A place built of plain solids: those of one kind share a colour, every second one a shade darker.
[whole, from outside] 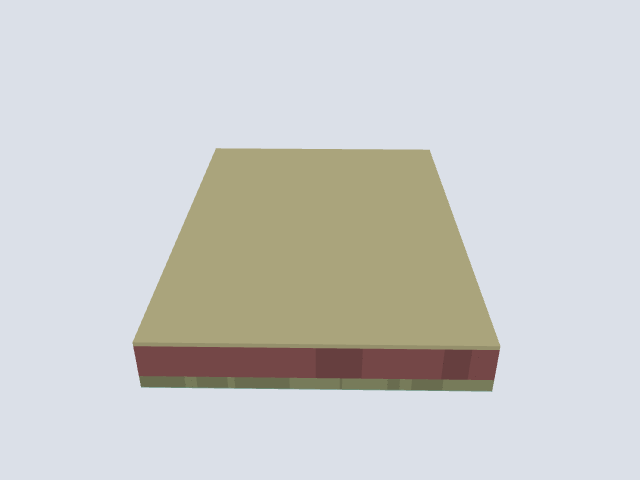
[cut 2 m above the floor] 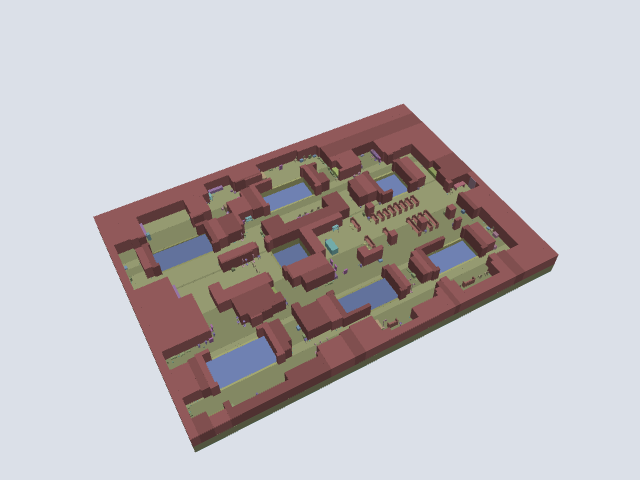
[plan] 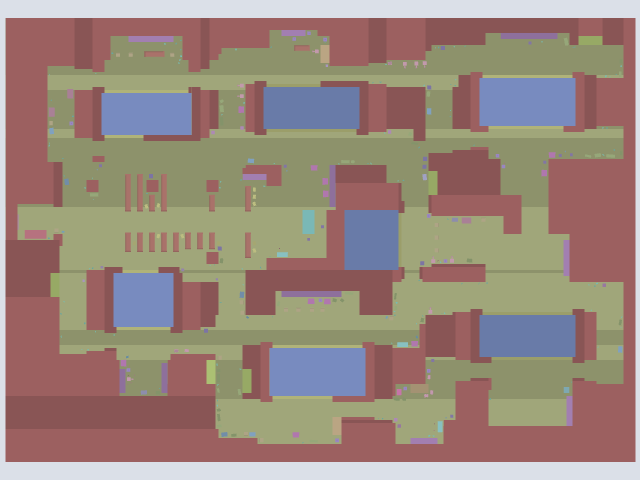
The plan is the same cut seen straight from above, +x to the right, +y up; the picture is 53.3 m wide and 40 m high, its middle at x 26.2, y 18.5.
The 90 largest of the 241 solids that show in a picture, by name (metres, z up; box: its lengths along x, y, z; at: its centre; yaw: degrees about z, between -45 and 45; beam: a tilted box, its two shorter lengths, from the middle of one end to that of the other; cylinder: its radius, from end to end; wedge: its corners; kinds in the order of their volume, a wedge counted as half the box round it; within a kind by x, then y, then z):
{
 "wall_rock_1": {"box": [1.0, 18.5, 4.0], "at": [0.5, 27.75, 2.0]},
 "wall_rock_2": {"box": [3.75, 4.75, 4.0], "at": [1.88, 16.12, 2.0]},
 "wall_rock_3": {"box": [4.5, 4.75, 4.0], "at": [2.25, 11.38, 2.0]},
 "wall_rock_4": {"box": [2.5, 12.0, 4.0], "at": [2.25, 31.0, 2.0]},
 "wall_rock_5": {"box": [3.0, 3.5, 4.0], "at": [2.5, 23.25, 2.0]},
 "wall_rock_6": {"box": [9.25, 0.5, 4.0], "at": [4.62, 8.75, 2.0]},
 "wall_rock_7": {"box": [2.25, 4.0, 4.0], "at": [4.62, 35.0, 2.0]},
 "wall_rock_8": {"box": [9.5, 3.0, 4.0], "at": [4.75, 7.0, 2.0]},
 "wall_rock_9": {"box": [1.5, 4.0, 4.0], "at": [6.5, 29.0, 2.0]},
 "wall_rock_10": {"box": [1.5, 4.25, 4.0], "at": [6.5, 34.88, 2.0]},
 "wall_rock_11": {"box": [1.5, 5.0, 4.0], "at": [7.5, 13.5, 2.0]},
 "wall_rock_12": {"box": [1.0, 4.5, 4.0], "at": [7.75, 34.75, 2.0]},
 "wall_rock_13": {"box": [0.75, 5.0, 4.0], "at": [8.62, 13.75, 2.0]},
 "wall_rock_14": {"box": [17.5, 2.75, 4.0], "at": [8.75, 4.12, 2.0]},
 "wall_rock_15": {"box": [17.75, 0.75, 4.0], "at": [8.88, 2.38, 2.0]},
 "wall_rock_16": {"box": [21.0, 0.5, 4.0], "at": [10.5, 1.75, 2.0]},
 "wall_rock_17": {"box": [6.0, 1.5, 4.0], "at": [11.75, 36.25, 2.0]},
 "wall_rock_18": {"box": [0.75, 4.5, 4.0], "at": [14.38, 13.5, 2.0]},
 "wall_rock_19": {"box": [3.25, 2.0, 4.0], "at": [15.12, 7.5, 2.0]},
 "wall_rock_20": {"box": [4.0, 1.0, 4.0], "at": [15.5, 6.0, 2.0]},
 "wall_rock_21": {"box": [1.5, 4.0, 4.0], "at": [15.5, 13.0, 2.0]},
 "wall_rock_22": {"box": [1.0, 4.5, 4.0], "at": [15.75, 34.75, 2.0]},
 "wall_rock_23": {"box": [1.25, 3.75, 4.0], "at": [16.88, 13.12, 2.0]},
 "wall_rock_24": {"box": [4.0, 2.5, 4.0], "at": [20.0, 35.75, 2.0]},
 "wall_rock_25": {"box": [2.5, 3.75, 4.0], "at": [21.25, 14.13, 2.0]},
 "wall_rock_26": {"box": [4.0, 1.0, 4.0], "at": [24.0, 36.5, 2.0]},
 "wall_rock_27": {"box": [6.5, 1.0, 4.0], "at": [25.0, 16.5, 2.0]},
 "wall_rock_28": {"box": [7.0, 1.75, 4.0], "at": [26.0, 15.12, 2.0]},
 "wall_rock_29": {"box": [52.5, 1.5, 4.0], "at": [26.25, 0.75, 2.0]},
 "wall_rock_30": {"box": [1.5, 4.0, 4.0], "at": [27.5, 19.0, 2.0]},
 "wall_rock_31": {"box": [3.25, 4.0, 4.0], "at": [28.62, 35.0, 2.0]},
 "wall_rock_32": {"box": [4.25, 1.5, 4.0], "at": [29.62, 24.0, 2.0]},
 "wall_rock_33": {"box": [5.25, 2.25, 4.0], "at": [30.13, 22.13, 2.0]},
 "wall_rock_34": {"box": [4.5, 1.75, 4.0], "at": [30.25, 2.38, 2.0]},
 "wall_rock_35": {"box": [2.75, 3.75, 4.0], "at": [30.88, 14.12, 2.0]},
 "wall_rock_36": {"box": [1.5, 4.0, 4.0], "at": [31.0, 29.5, 2.0]},
 "wall_rock_37": {"box": [1.5, 3.75, 4.0], "at": [31.0, 35.12, 2.0]},
 "wall_rock_38": {"box": [1.5, 4.5, 4.0], "at": [31.5, 7.5, 2.0]},
 "wall_rock_39": {"box": [2.25, 3.5, 4.0], "at": [32.88, 29.5, 2.0]},
 "wall_rock_40": {"box": [3.25, 3.5, 4.0], "at": [33.38, 35.25, 2.0]},
 "wall_rock_41": {"box": [2.5, 3.0, 4.0], "at": [33.75, 8.0, 2.0]},
 "wall_rock_42": {"box": [1.0, 4.5, 4.0], "at": [34.5, 29.0, 2.0]},
 "wall_rock_43": {"box": [2.5, 3.5, 4.0], "at": [36.25, 10.5, 2.0]},
 "wall_rock_44": {"box": [5.25, 1.25, 4.0], "at": [37.37, 15.63, 2.0]},
 "wall_rock_45": {"box": [4.5, 2.25, 4.0], "at": [37.75, 35.88, 2.0]},
 "wall_rock_46": {"box": [1.5, 3.5, 4.0], "at": [38.0, 29.5, 2.0]},
 "wall_rock_47": {"box": [1.25, 4.0, 4.0], "at": [38.12, 10.5, 2.0]},
 "wall_rock_48": {"box": [6.0, 1.75, 4.0], "at": [38.5, 21.38, 2.0]},
 "wall_rock_49": {"box": [5.25, 3.0, 4.0], "at": [38.62, 23.75, 2.0]},
 "wall_rock_50": {"box": [2.75, 3.25, 4.0], "at": [38.88, 5.12, 2.0]},
 "wall_rock_51": {"box": [1.5, 3.25, 4.0], "at": [42.25, 20.62, 2.0]},
 "wall_rock_52": {"box": [7.0, 1.25, 4.0], "at": [43.5, 36.38, 2.0]},
 "wall_rock_53": {"box": [16.0, 1.5, 4.0], "at": [44.5, 2.25, 2.0]},
 "wall_rock_54": {"box": [1.75, 6.25, 4.0], "at": [46.13, 22.12, 2.0]},
 "wall_rock_55": {"box": [1.0, 4.0, 4.0], "at": [48.75, 10.5, 2.0]},
 "wall_rock_56": {"box": [1.0, 4.5, 4.0], "at": [48.75, 30.0, 2.0]},
 "wall_rock_57": {"box": [4.5, 10.25, 4.0], "at": [49.25, 20.12, 2.0]},
 "wall_rock_58": {"box": [5.25, 3.5, 4.0], "at": [49.88, 4.75, 2.0]},
 "wall_rock_59": {"box": [2.25, 4.0, 4.0], "at": [50.38, 30.0, 2.0]},
 "wall_rock_60": {"box": [1.75, 2.25, 4.0], "at": [50.62, 35.88, 2.0]},
 "wall_rock_61": {"box": [1.0, 30.5, 4.0], "at": [52.0, 21.75, 2.0]},
 "floor_strip_1": {"box": [7.75, 3.25, 1.5], "at": [3.88, 29.38, -0.75]},
 "floor_strip_2": {"box": [8.75, 1.5, 1.5], "at": [4.38, 11.75, -0.75]},
 "floor_strip_3": {"box": [8.75, 3.25, 1.5], "at": [4.38, 14.12, -0.75]},
 "floor_strip_4": {"box": [21.25, 0.5, 1.5], "at": [10.62, 31.25, -0.75]},
 "floor_strip_5": {"box": [21.75, 3.25, 1.5], "at": [10.88, 6.88, -0.75]},
 "floor_strip_6": {"box": [21.75, 1.25, 1.5], "at": [10.88, 9.12, -0.75]},
 "floor_strip_7": {"box": [28.0, 5.25, 1.5], "at": [14.0, 18.63, -0.75]},
 "floor_strip_8": {"box": [5.5, 3.25, 1.5], "at": [18.5, 29.38, -0.75]},
 "floor_strip_9": {"box": [39.25, 1.25, 1.5], "at": [19.62, 10.38, -0.75]},
 "floor_strip_10": {"box": [39.25, 0.75, 1.5], "at": [19.62, 31.88, -0.75]},
 "floor_strip_11": {"box": [52.5, 5.25, 1.5], "at": [26.25, 2.62, -0.75]},
 "floor_strip_12": {"box": [52.5, 5.75, 1.5], "at": [26.25, 24.12, -0.75]},
 "floor_strip_13": {"box": [52.5, 4.75, 1.5], "at": [26.25, 34.62, -0.75]},
 "floor_strip_14": {"box": [25.0, 1.5, 1.5], "at": [26.75, 11.75, -0.75]},
 "floor_strip_15": {"box": [38.25, 3.25, 1.5], "at": [33.38, 14.12, -0.75]},
 "floor_strip_16": {"box": [36.75, 0.5, 1.5], "at": [34.12, 27.25, -0.75]},
 "floor_strip_17": {"box": [9.5, 3.25, 1.5], "at": [34.5, 29.38, -0.75]},
 "floor_strip_18": {"box": [9.0, 1.25, 1.5], "at": [34.75, 9.12, -0.75]},
 "floor_strip_19": {"box": [22.25, 3.25, 1.5], "at": [41.38, 6.87, -0.75]},
 "floor_strip_20": {"box": [19.5, 5.25, 1.5], "at": [42.75, 18.62, -0.75]},
 "floor_strip_21": {"box": [4.75, 3.25, 1.5], "at": [50.12, 29.38, -0.75]},
 "ceil_rock_1": {"box": [52.5, 37.0, 0.5], "at": [26.25, 18.5, 4.25]},
 "floor_base_1": {"box": [52.5, 37.0, 0.1], "at": [26.25, 18.5, -1.55]},
 "floor_old_1": {"box": [5.0, 4.5, 0.88], "at": [11.5, 13.5, -1.06]},
 "floor_old_2": {"box": [7.5, 3.5, 0.9], "at": [11.75, 29.0, -1.05]},
 "floor_old_3": {"box": [8.0, 3.5, 1.5], "at": [25.5, 29.5, -0.75]},
 "floor_old_4": {"box": [8.0, 4.0, 0.45], "at": [26.0, 7.5, -1.28]},
 "floor_old_5": {"box": [8.0, 3.5, 1.37], "at": [43.5, 10.5, -0.82]},
 "floor_old_6": {"box": [8.0, 4.0, 1.5], "at": [43.5, 30.0, -0.75]}
}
